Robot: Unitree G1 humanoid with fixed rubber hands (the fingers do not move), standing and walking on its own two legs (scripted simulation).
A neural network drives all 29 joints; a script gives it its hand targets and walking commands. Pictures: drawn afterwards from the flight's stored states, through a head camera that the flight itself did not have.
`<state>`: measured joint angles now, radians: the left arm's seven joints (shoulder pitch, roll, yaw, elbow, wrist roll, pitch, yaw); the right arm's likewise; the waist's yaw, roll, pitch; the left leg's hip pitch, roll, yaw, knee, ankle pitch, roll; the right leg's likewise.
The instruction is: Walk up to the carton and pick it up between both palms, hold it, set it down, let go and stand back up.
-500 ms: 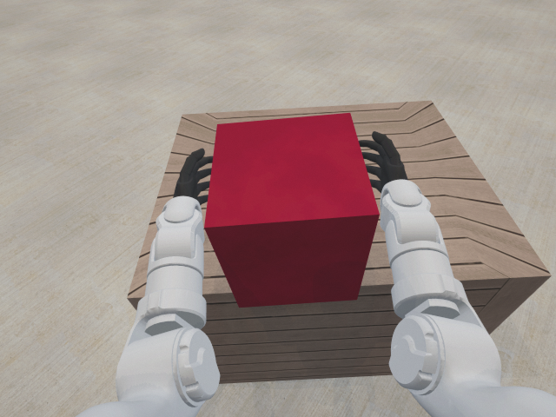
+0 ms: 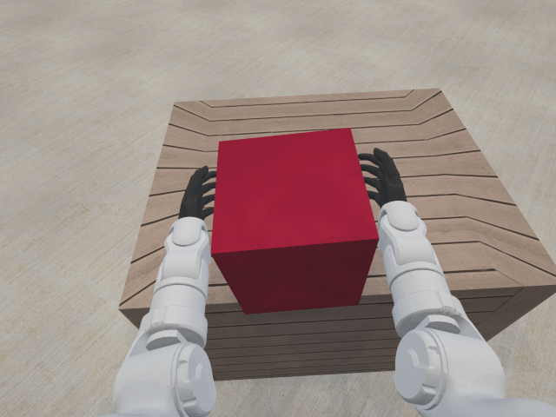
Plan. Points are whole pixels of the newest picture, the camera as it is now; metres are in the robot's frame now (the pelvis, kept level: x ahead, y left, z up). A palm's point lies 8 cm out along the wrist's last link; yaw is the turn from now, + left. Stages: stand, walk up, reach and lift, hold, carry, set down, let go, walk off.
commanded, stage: set down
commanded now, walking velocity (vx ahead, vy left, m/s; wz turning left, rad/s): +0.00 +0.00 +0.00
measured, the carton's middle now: (293, 228) +0.41 +0.00 +0.00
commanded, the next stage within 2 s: none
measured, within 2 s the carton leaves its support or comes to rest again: rests again in 0.72 s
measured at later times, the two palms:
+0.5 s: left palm (206, 234) +0.37 +0.14 +0.05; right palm (402, 222) +0.38 -0.16 +0.06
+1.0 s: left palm (210, 227) +0.40 +0.14 +0.03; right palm (398, 219) +0.40 -0.17 +0.04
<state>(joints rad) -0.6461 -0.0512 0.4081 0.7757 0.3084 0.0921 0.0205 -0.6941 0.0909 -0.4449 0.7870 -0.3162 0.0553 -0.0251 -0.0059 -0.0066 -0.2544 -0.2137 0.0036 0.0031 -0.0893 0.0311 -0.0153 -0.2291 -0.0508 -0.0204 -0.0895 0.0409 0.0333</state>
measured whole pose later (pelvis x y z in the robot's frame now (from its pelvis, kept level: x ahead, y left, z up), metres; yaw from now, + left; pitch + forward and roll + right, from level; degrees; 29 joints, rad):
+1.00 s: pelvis -0.01 -0.01 -0.01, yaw -1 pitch +25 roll +0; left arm -0.73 -0.05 0.51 1.00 0.36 -0.17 0.03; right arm -0.74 0.05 -0.54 0.97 -0.34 -0.16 -0.02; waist 0.00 0.00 -0.33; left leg -0.41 0.02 0.01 -0.09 0.06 -0.02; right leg -0.43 -0.04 -0.01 -0.09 0.08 0.03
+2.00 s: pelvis -0.02 -0.01 -0.01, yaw -1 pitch +30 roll +0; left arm -0.82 0.05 0.31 1.20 0.15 -0.24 0.08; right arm -0.84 -0.07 -0.33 1.18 -0.12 -0.26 -0.09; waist 0.01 -0.01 -0.36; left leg -0.58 0.02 0.02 0.02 0.03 -0.02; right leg -0.61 -0.04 0.00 0.04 0.04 0.03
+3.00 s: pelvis -0.03 +0.00 -0.01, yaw -1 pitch +22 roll +0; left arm -0.96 0.30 -0.03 1.19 -0.29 -0.03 0.00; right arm -1.00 -0.26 0.04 1.17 0.29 -0.01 -0.08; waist 0.04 0.00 -0.30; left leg -0.49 0.02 0.01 0.18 -0.07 -0.02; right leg -0.51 -0.04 -0.01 0.17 -0.04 0.04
